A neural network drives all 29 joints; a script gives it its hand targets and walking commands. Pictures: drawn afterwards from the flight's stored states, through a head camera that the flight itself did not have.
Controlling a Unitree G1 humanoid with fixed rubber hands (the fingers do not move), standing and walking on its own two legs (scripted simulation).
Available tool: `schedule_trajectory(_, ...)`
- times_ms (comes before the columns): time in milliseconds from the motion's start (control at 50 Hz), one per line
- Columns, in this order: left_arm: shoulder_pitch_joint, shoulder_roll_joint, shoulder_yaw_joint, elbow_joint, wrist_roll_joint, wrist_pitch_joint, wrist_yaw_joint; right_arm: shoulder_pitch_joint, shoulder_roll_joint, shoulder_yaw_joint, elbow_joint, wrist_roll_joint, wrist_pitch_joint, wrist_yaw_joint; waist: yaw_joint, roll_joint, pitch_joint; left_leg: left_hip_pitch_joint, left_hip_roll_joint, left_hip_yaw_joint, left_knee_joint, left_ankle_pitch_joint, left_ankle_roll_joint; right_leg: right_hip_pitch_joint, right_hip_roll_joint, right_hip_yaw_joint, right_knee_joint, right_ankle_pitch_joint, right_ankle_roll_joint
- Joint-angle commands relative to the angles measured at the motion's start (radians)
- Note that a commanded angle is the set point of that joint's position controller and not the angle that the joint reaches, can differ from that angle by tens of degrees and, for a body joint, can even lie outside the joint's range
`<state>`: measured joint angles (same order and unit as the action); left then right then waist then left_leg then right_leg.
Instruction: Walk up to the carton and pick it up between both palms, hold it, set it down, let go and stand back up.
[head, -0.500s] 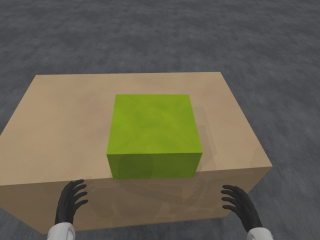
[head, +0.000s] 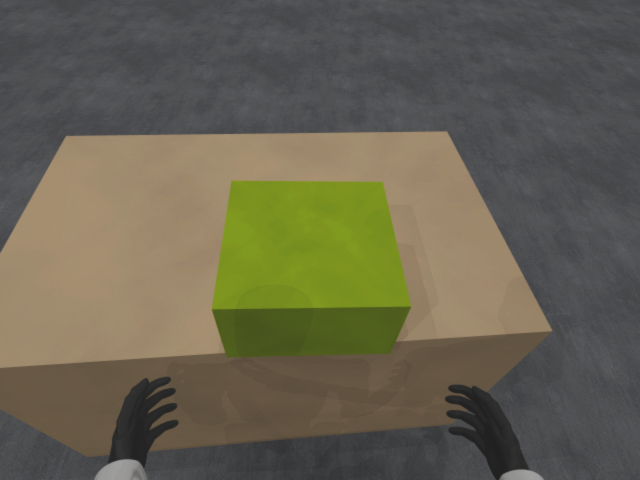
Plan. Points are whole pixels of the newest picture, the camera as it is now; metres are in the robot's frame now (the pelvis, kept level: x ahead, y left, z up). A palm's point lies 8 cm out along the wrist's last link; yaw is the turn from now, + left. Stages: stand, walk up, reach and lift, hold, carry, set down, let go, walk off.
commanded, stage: set down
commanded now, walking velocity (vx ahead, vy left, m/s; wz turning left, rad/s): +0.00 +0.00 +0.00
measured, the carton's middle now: (308, 264) +0.49 +0.03 -0.09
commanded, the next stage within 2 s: let go in 0.78 s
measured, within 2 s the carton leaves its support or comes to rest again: neither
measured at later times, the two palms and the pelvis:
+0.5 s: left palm (130, 477) +0.15 +0.24 -0.08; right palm (508, 465) +0.17 -0.22 -0.06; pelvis +0.00 +0.00 +0.00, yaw +0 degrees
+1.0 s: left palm out of the picture +0.14 +0.23 -0.09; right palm (508, 472) +0.17 -0.22 -0.07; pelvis +0.00 +0.00 +0.00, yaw +0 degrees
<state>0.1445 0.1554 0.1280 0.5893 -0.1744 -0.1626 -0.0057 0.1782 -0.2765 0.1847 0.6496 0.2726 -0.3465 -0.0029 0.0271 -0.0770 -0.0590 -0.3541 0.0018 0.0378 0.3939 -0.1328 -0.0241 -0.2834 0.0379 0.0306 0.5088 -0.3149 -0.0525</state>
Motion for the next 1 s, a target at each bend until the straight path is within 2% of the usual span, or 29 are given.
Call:
schedule_trajectory(0,0.032,0.212,-0.026,-0.218,0.060,-0.029,-0.022,0.012,-0.025,-0.126,-0.124,-0.065,-0.066,-0.020,0.020,0.028,-0.158,0.430,-0.032,-0.031,0.016,0.180,0.014,0.045,-0.060,0.046,-0.174,0.582,0.078)
schedule_trajectory(40,0.037,0.230,-0.032,-0.210,0.064,-0.037,-0.040,0.006,-0.001,-0.113,-0.164,-0.066,-0.079,-0.029,0.018,0.024,-0.126,0.448,-0.041,-0.016,0.021,0.184,0.012,0.007,-0.042,0.023,-0.177,0.535,0.073)
schedule_trajectory(60,0.053,0.234,0.001,-0.313,0.060,-0.045,-0.027,0.038,-0.017,-0.104,-0.228,-0.061,-0.077,-0.025,0.039,0.029,-0.140,0.429,-0.034,-0.025,0.031,0.217,0.011,0.028,-0.062,0.047,-0.185,0.592,0.078)
schedule_trajectory(120,0.084,0.226,0.007,-0.226,0.106,-0.024,-0.035,0.062,-0.027,-0.108,-0.103,-0.098,-0.059,-0.026,0.037,0.031,-0.126,0.419,-0.039,-0.035,0.016,0.224,0.009,0.055,-0.063,0.051,-0.186,0.652,0.084)
schedule_trajectory(140,0.051,0.204,-0.013,-0.296,0.097,-0.042,-0.023,0.015,-0.040,-0.127,-0.167,-0.074,-0.077,-0.017,0.054,0.066,-0.119,0.443,-0.035,-0.048,0.026,0.216,0.001,0.001,-0.052,0.036,-0.194,0.546,0.071)
schedule_trajectory(160,0.038,0.209,-0.011,-0.216,0.084,-0.019,-0.041,0.010,-0.024,-0.132,-0.128,-0.104,-0.064,-0.032,0.030,0.028,-0.095,0.434,-0.043,-0.021,0.031,0.185,0.007,0.001,-0.065,0.042,-0.215,0.532,0.084)
schedule_trajectory(180,0.027,0.216,-0.009,-0.289,0.087,-0.014,-0.028,0.006,-0.017,-0.134,-0.173,-0.108,-0.054,-0.026,0.033,0.047,-0.127,0.425,-0.039,-0.025,0.035,0.176,0.007,0.006,-0.066,0.056,-0.216,0.506,0.075)
schedule_trajectory(220,0.013,0.227,-0.012,-0.207,0.096,0.010,-0.041,0.022,0.006,-0.119,-0.096,-0.114,-0.020,-0.031,0.045,0.015,-0.066,0.413,-0.027,-0.029,0.023,0.135,0.025,-0.018,-0.066,0.068,-0.219,0.418,0.066)
schedule_trajectory(240,-0.001,0.247,-0.008,-0.230,0.075,0.011,-0.044,-0.005,0.011,-0.133,-0.165,-0.113,-0.034,-0.040,0.026,0.012,-0.085,0.407,-0.040,-0.009,0.021,0.133,0.029,0.004,-0.065,0.053,-0.214,0.450,0.075)
schedule_trajectory(280,0.000,0.246,-0.009,-0.216,0.107,0.025,-0.040,0.025,0.008,-0.134,-0.131,-0.128,-0.016,-0.040,0.023,0.029,-0.046,0.417,-0.040,-0.014,0.013,0.108,0.023,0.005,-0.066,0.053,-0.225,0.395,0.064)
schedule_trajectory(300,-0.022,0.231,-0.016,-0.256,0.099,0.026,-0.022,-0.017,-0.008,-0.139,-0.132,-0.123,-0.010,-0.027,0.046,0.087,-0.034,0.425,-0.040,-0.015,0.026,0.140,0.013,-0.052,-0.058,0.035,-0.223,0.349,0.060)
schedule_trajectory(320,-0.002,0.234,-0.014,-0.321,0.073,0.017,-0.020,-0.002,-0.018,-0.151,-0.199,-0.107,-0.025,-0.028,0.053,0.046,-0.106,0.442,-0.037,-0.007,0.038,0.182,0.023,-0.022,-0.058,0.031,-0.213,0.401,0.062)
schedule_trajectory(340,0.015,0.227,-0.018,-0.240,0.099,0.048,-0.030,-0.003,-0.020,-0.161,-0.106,-0.138,-0.004,-0.029,0.036,0.039,-0.038,0.428,-0.037,-0.010,0.025,0.155,0.018,-0.044,-0.055,0.023,-0.220,0.363,0.065)
schedule_trajectory(380,-0.031,0.261,-0.020,-0.231,0.081,0.061,-0.049,-0.019,0.033,-0.148,-0.171,-0.151,0.019,-0.055,0.018,-0.006,-0.044,0.412,-0.044,0.021,0.032,0.115,0.037,-0.024,-0.074,0.053,-0.255,0.303,0.072)
schedule_trajectory(400,-0.039,0.220,-0.037,-0.211,0.114,0.066,-0.036,-0.032,0.004,-0.179,-0.122,-0.165,0.022,-0.039,0.028,0.046,-0.028,0.410,-0.045,0.005,0.025,0.069,0.024,-0.047,-0.061,0.026,-0.250,0.211,0.060)
schedule_trajectory(460,-0.086,0.252,-0.025,-0.216,0.085,0.080,-0.028,-0.044,0.012,-0.173,-0.146,-0.172,0.045,-0.035,0.037,0.015,-0.003,0.382,-0.039,0.023,0.027,0.048,0.040,-0.068,-0.066,0.040,-0.247,0.145,0.054)
schedule_trajectory(480,-0.033,0.254,-0.018,-0.097,0.108,0.119,-0.054,-0.004,0.046,-0.144,-0.080,-0.201,0.069,-0.052,0.003,0.010,0.059,0.362,-0.055,0.028,0.018,0.037,0.037,-0.036,-0.087,0.055,-0.254,0.222,0.074)
schedule_trajectory(500,-0.039,0.275,-0.015,-0.260,0.083,0.100,-0.038,-0.036,0.011,-0.165,-0.219,-0.169,0.045,-0.050,0.027,0.010,-0.019,0.399,-0.044,0.020,0.022,0.105,0.039,-0.026,-0.071,0.028,-0.225,0.297,0.074)
schedule_trajectory(540,-0.040,0.238,-0.031,-0.170,0.116,0.116,-0.046,-0.043,0.025,-0.177,-0.112,-0.190,0.058,-0.051,0.022,0.056,-0.009,0.390,-0.050,0.018,0.037,0.097,0.025,-0.027,-0.075,0.026,-0.233,0.267,0.072)
schedule_trajectory(560,-0.037,0.249,-0.021,-0.265,0.101,0.103,-0.037,-0.017,0.027,-0.169,-0.166,-0.174,0.050,-0.047,0.042,0.047,-0.051,0.407,-0.047,0.033,0.034,0.137,0.030,-0.002,-0.062,0.016,-0.229,0.293,0.065)
schedule_trajectory(600,-0.026,0.258,-0.023,-0.239,0.093,0.105,-0.035,-0.015,0.028,-0.187,-0.149,-0.184,0.044,-0.045,0.045,0.021,-0.085,0.397,-0.042,0.033,0.043,0.142,0.036,-0.001,-0.058,0.021,-0.221,0.303,0.074)
schedule_trajectory(640,-0.018,0.247,-0.040,-0.197,0.096,0.118,-0.045,-0.035,0.020,-0.180,-0.148,-0.203,0.046,-0.050,0.013,-0.015,-0.037,0.411,-0.044,0.031,0.026,0.128,0.035,-0.020,-0.053,-0.001,-0.211,0.357,0.072)
schedule_trajectory(680,-0.015,0.236,-0.038,-0.202,0.114,0.113,-0.035,-0.035,0.015,-0.186,-0.121,-0.201,0.037,-0.042,0.041,0.030,-0.075,0.399,-0.040,0.022,0.042,0.161,0.023,-0.005,-0.055,0.004,-0.213,0.348,0.072)
schedule_trajectory(740,0.006,0.258,-0.042,-0.289,0.091,0.097,-0.035,0.000,0.005,-0.186,-0.183,-0.186,0.026,-0.043,0.018,0.014,-0.140,0.423,-0.037,0.025,0.054,0.210,0.028,0.049,-0.059,0.009,-0.192,0.464,0.078)
schedule_trajectory(760,-0.013,0.237,-0.021,-0.179,0.126,0.116,-0.035,-0.031,-0.004,-0.178,-0.053,-0.204,0.041,-0.034,0.041,0.036,-0.067,0.427,-0.031,0.024,0.036,0.175,0.026,-0.002,-0.052,-0.002,-0.192,0.413,0.074)
schedule_trajectory(820,-0.006,0.228,-0.039,-0.191,0.129,0.132,-0.044,-0.025,0.000,-0.192,-0.088,-0.208,0.040,-0.043,0.015,0.026,-0.067,0.463,-0.030,0.032,0.042,0.187,0.024,-0.024,-0.052,-0.001,-0.212,0.392,0.076)
schedule_trajectory(840,-0.013,0.249,-0.037,-0.226,0.118,0.121,-0.038,-0.036,0.008,-0.187,-0.153,-0.208,0.041,-0.041,0.032,0.026,-0.091,0.443,-0.034,0.021,0.039,0.180,0.027,-0.001,-0.058,0.001,-0.216,0.384,0.079)
schedule_trajectory(960,-0.006,0.243,-0.045,-0.185,0.125,0.151,-0.048,-0.026,-0.005,-0.189,-0.049,-0.214,0.058,-0.043,-0.011,0.016,-0.053,0.441,-0.034,0.026,0.037,0.163,0.026,-0.001,-0.058,0.007,-0.207,0.438,0.085)
schedule_trajectory(980,0.013,0.232,-0.046,-0.172,0.145,0.159,-0.045,-0.029,-0.028,-0.190,-0.019,-0.216,0.053,-0.034,0.010,0.039,-0.070,0.427,-0.025,0.020,0.038,0.179,0.022,0.009,-0.049,-0.001,-0.207,0.426,0.070)
